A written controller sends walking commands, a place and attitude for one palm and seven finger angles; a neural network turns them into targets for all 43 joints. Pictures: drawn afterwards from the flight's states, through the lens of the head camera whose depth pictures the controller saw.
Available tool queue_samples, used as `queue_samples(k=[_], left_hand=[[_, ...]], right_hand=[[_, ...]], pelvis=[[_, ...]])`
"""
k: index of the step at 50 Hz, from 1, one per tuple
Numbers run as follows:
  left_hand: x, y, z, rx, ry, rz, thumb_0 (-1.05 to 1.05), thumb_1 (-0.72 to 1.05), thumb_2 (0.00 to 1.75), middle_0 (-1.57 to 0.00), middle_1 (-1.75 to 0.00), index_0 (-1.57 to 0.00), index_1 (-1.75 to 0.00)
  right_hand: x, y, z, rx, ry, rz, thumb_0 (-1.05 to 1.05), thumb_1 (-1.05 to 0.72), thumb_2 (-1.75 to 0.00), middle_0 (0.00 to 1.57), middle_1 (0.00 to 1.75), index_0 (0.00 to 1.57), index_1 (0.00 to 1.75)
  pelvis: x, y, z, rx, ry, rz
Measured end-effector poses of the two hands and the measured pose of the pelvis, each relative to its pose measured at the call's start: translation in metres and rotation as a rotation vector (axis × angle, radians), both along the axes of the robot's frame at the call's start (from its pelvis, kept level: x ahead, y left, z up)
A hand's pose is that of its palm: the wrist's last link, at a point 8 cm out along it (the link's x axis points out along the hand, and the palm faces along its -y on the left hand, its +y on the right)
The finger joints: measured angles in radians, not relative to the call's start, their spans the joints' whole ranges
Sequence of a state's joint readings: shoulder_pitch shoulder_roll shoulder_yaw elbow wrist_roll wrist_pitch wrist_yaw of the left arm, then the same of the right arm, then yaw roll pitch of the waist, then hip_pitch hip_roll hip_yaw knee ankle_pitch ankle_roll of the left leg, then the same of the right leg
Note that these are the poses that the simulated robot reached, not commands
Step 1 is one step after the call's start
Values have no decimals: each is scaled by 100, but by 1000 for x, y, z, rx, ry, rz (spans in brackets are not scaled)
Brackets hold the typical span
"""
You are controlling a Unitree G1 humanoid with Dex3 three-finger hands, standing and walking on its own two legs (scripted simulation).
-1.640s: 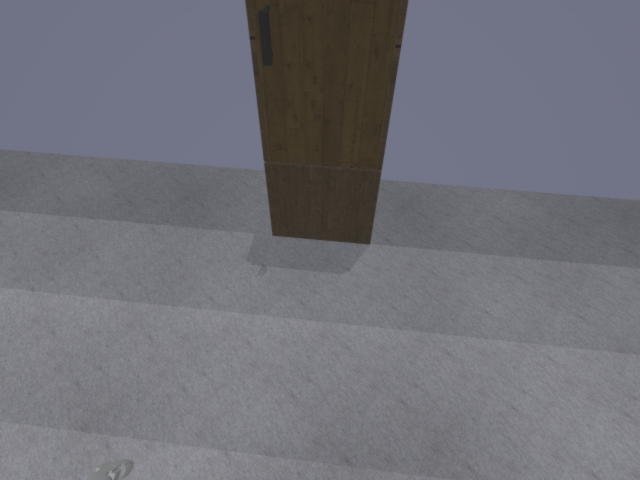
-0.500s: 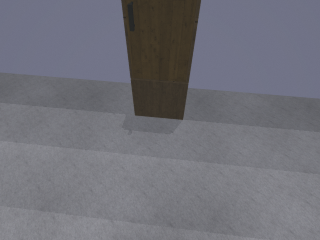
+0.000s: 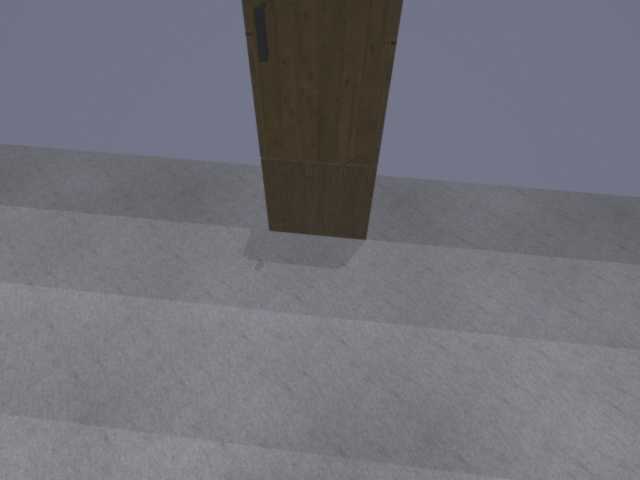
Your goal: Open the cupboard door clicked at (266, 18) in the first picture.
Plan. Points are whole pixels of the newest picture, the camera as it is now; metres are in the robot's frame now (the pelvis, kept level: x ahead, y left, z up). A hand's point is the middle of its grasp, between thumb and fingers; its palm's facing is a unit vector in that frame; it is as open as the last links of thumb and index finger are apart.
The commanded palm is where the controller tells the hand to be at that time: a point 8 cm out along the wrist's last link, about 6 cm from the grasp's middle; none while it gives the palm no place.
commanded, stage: walk to a spot facing it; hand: left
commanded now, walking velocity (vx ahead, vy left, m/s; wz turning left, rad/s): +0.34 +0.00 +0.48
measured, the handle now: (263, 32) +1.16 +0.23 +0.07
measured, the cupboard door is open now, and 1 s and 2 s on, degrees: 0 0 0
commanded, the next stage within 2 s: turn to face it in 0.64 s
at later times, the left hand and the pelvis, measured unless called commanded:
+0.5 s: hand out of the picture +0.05 +0.25 -0.19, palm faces +0.16 -0.97 -0.16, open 7.4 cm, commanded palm none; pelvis +0.10 +0.07 -0.01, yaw +8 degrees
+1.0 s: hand (198, 343) +0.37 +0.25 -0.18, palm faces +0.17 -0.96 -0.21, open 7.3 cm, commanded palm none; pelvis +0.31 +0.06 -0.02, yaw +6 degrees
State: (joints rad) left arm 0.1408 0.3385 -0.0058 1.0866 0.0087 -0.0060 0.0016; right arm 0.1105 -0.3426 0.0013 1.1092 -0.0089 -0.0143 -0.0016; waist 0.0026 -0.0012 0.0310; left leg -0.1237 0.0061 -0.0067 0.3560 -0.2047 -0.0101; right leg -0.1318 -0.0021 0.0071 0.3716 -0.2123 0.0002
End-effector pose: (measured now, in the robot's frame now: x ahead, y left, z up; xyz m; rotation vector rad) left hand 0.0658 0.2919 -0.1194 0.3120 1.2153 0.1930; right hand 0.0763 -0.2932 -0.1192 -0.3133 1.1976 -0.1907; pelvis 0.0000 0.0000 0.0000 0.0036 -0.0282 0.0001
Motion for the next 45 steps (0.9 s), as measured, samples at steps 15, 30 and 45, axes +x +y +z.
queue_samples(k=[15,30,45], left_hand=[[-52,-16,-39,-144,106,175,1,90,90,-20,-30,-20,-30],[41,18,-34,-197,121,245,1,91,90,-20,-30,-20,-30],[279,4,-46,-154,-100,144,1,91,90,-20,-30,-20,-30]], right_hand=[[-4,63,-17,64,161,37,0,-91,-90,20,30,20,30],[12,163,-14,146,308,-34,0,-91,-90,20,30,20,30],[127,155,-56,183,409,-118,0,-91,-90,21,30,20,30]], pelvis=[[44,28,-11,-26,13,109],[141,81,-2,-15,19,160],[291,67,-35,-5,-7,124]])
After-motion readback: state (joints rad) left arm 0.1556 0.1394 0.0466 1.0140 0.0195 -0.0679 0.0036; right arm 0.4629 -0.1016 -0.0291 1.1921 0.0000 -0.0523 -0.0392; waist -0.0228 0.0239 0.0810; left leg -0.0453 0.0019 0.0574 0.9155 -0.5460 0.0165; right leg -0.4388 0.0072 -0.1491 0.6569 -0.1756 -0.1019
